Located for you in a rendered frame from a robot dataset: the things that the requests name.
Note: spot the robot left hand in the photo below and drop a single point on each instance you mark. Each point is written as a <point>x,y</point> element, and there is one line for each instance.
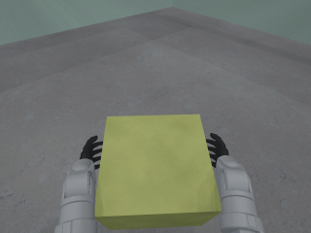
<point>88,151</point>

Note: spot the right robot forearm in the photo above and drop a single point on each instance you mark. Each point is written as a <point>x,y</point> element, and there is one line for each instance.
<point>239,213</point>

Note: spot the left robot forearm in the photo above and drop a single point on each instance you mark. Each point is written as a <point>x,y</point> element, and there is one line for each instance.
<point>77,202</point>

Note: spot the carton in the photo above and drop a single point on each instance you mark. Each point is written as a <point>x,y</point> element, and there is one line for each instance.
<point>155,172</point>

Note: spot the robot right hand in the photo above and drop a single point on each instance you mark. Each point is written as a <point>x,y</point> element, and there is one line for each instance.
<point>219,148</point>

